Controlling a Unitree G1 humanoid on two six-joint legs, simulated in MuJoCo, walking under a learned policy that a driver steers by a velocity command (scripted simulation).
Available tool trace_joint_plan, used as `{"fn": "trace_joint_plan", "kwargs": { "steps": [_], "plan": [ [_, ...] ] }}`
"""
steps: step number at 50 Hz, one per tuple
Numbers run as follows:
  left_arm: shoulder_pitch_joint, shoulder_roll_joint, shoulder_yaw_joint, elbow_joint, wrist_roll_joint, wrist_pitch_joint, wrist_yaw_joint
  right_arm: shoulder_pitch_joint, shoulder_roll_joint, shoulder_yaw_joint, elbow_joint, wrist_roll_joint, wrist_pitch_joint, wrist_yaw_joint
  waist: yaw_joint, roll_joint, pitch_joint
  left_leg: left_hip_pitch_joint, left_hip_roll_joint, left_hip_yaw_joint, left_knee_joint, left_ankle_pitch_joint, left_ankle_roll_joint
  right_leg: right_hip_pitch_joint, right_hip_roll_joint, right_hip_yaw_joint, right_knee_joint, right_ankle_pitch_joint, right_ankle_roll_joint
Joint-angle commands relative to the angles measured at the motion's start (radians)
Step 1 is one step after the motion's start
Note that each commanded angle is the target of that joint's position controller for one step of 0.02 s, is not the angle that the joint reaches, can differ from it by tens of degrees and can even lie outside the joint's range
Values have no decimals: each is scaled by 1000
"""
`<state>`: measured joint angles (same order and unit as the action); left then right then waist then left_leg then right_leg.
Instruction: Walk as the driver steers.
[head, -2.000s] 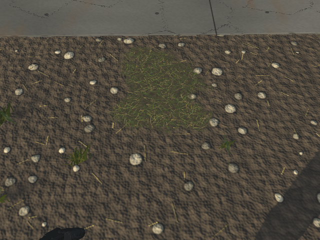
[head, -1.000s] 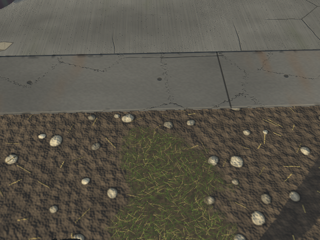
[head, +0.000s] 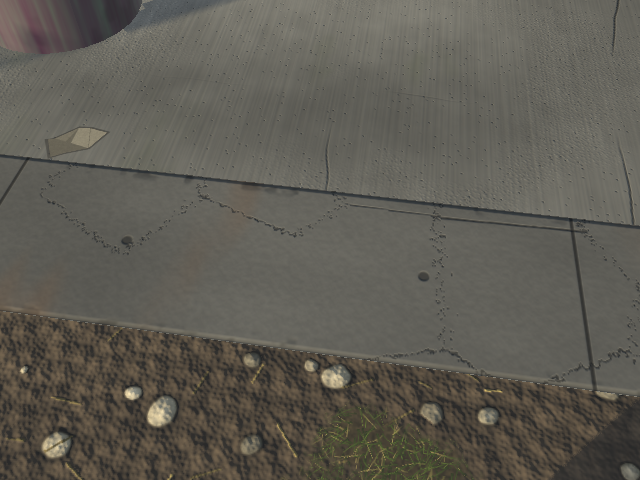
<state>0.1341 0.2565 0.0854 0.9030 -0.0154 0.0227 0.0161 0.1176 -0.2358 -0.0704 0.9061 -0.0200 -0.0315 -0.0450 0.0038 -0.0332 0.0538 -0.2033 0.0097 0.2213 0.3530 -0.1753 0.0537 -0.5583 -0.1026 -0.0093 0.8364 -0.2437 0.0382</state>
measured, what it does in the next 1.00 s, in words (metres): steps on the spot, turning right: right foot, then left foot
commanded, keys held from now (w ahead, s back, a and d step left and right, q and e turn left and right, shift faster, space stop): e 0.78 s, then no key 0.08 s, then w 0.06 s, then w+q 0.08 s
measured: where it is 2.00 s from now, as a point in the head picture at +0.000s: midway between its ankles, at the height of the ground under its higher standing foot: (428, 443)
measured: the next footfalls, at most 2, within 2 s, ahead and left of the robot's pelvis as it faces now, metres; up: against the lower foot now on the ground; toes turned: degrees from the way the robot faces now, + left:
right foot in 0.14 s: +0.09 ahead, -0.14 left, +0.00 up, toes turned -9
left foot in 0.64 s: +0.16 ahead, +0.08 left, +0.00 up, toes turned -27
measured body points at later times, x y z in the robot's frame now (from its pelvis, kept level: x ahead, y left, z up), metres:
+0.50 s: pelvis +0.05 -0.04 +0.00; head +0.09 -0.07 +0.45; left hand +0.27 +0.20 -0.10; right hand +0.13 -0.36 -0.12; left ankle +0.13 +0.11 -0.70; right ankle +0.05 -0.13 -0.74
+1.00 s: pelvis +0.07 -0.04 +0.00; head +0.09 -0.05 +0.45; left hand +0.34 +0.11 -0.10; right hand -0.01 -0.33 -0.12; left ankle +0.12 +0.09 -0.74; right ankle -0.01 -0.14 -0.73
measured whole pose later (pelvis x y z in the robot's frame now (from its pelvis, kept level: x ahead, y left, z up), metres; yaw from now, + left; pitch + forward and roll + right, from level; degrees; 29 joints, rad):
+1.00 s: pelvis +0.07 -0.04 +0.00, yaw -31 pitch +2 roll +0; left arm 0.16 0.29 0.06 0.70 -0.02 0.03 0.00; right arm 0.20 -0.29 -0.07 0.85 0.02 0.00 -0.01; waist -0.04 0.00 0.02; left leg -0.22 0.07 0.05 0.45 -0.27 -0.01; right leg -0.29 -0.01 0.00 0.59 -0.34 0.02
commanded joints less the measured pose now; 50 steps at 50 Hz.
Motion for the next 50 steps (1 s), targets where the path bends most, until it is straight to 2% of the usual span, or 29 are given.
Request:
{"fn": "trace_joint_plan", "kwargs": {
  "steps": [1,4,5,6,7,8,9,10,11,12,13,15,18,23,26,28,30,31,32,33,34,35,36,37,40,42,44,47,50],
  "plan": [
    [-22,86,20,-83,1,3,-14,-17,-176,-40,-51,12,12,-12,-8,140,-104,81,316,-123,-81,288,162,62,8,-31,-51,-35,-13],
    [-19,85,25,-109,-2,7,-33,-33,-197,-48,-56,32,29,-15,8,154,-106,132,341,-125,10,320,119,105,34,-65,-174,-60,-48],
    [12,83,27,-104,-1,5,-38,-44,-197,-49,-56,42,35,-17,31,147,-113,125,328,-106,69,324,87,169,57,-89,-271,11,-68],
    [49,107,38,-97,6,1,-35,2,-181,-48,-38,44,38,-15,40,105,-130,97,286,-75,166,288,33,266,78,-70,-373,141,-100],
    [100,208,69,-95,11,-5,-20,29,-153,-42,-43,20,38,-10,37,-76,-159,-43,190,-4,404,128,-46,420,-30,118,-433,504,-162],
    [124,309,84,-108,25,-7,-6,-24,-96,-24,-98,-19,30,0,12,-308,-169,-397,18,-17,700,-497,-133,612,-255,460,-407,929,-346],
    [170,266,67,-113,44,-27,-20,-83,-113,-26,-118,-1,23,7,66,-183,-289,-461,-18,-220,858,-561,-126,633,-295,526,-434,844,-442],
    [124,246,63,-126,39,-45,-24,-115,-138,-33,-121,31,20,11,53,-115,-251,-506,1,-260,901,-480,-108,619,-243,438,-447,760,-401],
    [62,224,60,-140,17,-52,-16,-106,-142,-37,-107,36,21,5,24,-69,-211,-528,21,-276,873,-384,-98,583,-187,365,-444,658,-338],
    [18,187,49,-154,0,-49,-7,-104,-159,-42,-94,24,25,-4,10,-43,-189,-520,36,-284,834,-323,-99,540,-162,332,-453,593,-298],
    [-8,173,43,-162,-5,-42,2,-99,-171,-48,-94,18,28,-9,-9,-50,-184,-471,37,-289,807,-282,-101,485,-142,312,-464,560,-285],
    [2,180,42,-171,7,-36,11,-83,-152,-47,-93,18,29,-10,-16,-63,-200,-424,13,-284,766,-224,-105,461,-119,301,-474,554,-285],
    [27,200,48,-174,3,-31,21,-97,-127,-38,-97,23,28,-13,-2,-72,-191,-416,-5,-293,618,-185,-118,472,-103,317,-478,481,-275],
    [1,215,50,-197,6,-16,25,-111,-132,-35,-100,25,24,-3,11,-107,-159,-315,-25,-305,452,-150,-135,383,-73,374,-491,265,-264],
    [-12,214,47,-210,8,-8,21,-98,-143,-36,-102,29,10,8,13,-125,-154,-261,-39,-312,370,-173,-128,374,-64,430,-471,265,-260],
    [-23,212,44,-223,7,-2,21,-72,-151,-37,-101,32,-2,18,5,-137,-162,-213,-48,-311,290,-176,-116,387,-57,470,-444,322,-252],
    [-55,206,38,-241,-3,8,26,-1,-155,-40,-85,33,-13,30,-41,-134,-170,-91,-50,-292,96,-61,-95,367,-19,476,-395,343,-213],
    [-53,190,31,-251,-6,14,31,40,-179,-48,-72,28,-15,33,-53,-107,-175,14,-2,-311,3,48,-74,311,21,453,-352,255,-170],
    [-12,135,17,-258,1,15,31,61,-251,-63,-75,9,-9,27,-23,75,-201,148,201,-484,-24,167,-2,173,117,339,-163,-14,-114],
    [34,128,20,-286,-4,5,26,36,-307,-69,-79,-21,2,23,31,332,-166,174,381,-726,-43,406,180,-43,275,180,21,-410,-59],
    [32,223,44,-275,8,-8,17,2,-254,-57,-109,-27,0,21,16,275,-162,126,446,-749,-49,414,258,-75,188,183,248,-411,-25],
    [42,262,62,-252,-4,-5,13,-46,-199,-43,-133,-18,1,14,28,192,-145,93,377,-624,-35,368,216,-59,163,176,328,-329,-14],
    [59,241,62,-231,-5,7,15,-84,-175,-36,-142,-3,5,9,41,158,-117,75,301,-522,-24,300,160,-60,150,156,360,-265,4],
    [58,218,57,-230,0,18,16,-89,-160,-30,-148,13,8,4,28,161,-96,75,268,-467,-26,274,139,-84,144,144,395,-212,21],
    [-4,148,32,-273,-11,22,6,-20,-180,-29,-134,9,23,-10,-18,183,-74,97,228,-366,-47,289,150,-90,126,77,303,-143,47],
    [-36,126,18,-297,-5,17,6,26,-203,-35,-124,8,29,-11,-45,193,-102,157,248,-361,-37,325,169,-60,110,67,179,-158,54],
    [-36,108,4,-305,1,13,-2,28,-227,-42,-127,17,31,-2,-53,202,-136,142,256,-336,-44,247,168,40,91,34,44,-173,43],
    [-27,112,-4,-295,-3,7,-16,53,-246,-44,-116,38,24,22,-63,232,-101,25,250,-359,-109,-140,161,201,106,-30,-141,-175,4],
    [101,122,8,-227,-2,-12,-20,52,-211,-22,-98,56,14,51,18,177,-54,-128,211,-361,-46,-221,117,489,139,-62,-451,-13,-64]
  ]
}}
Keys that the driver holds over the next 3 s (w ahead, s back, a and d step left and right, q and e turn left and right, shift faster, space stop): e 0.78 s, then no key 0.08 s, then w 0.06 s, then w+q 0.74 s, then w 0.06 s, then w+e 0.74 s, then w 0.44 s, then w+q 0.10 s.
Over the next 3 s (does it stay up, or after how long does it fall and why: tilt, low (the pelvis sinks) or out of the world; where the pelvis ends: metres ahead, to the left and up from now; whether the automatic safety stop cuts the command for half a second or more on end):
stays up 1.04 -0.40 -0.01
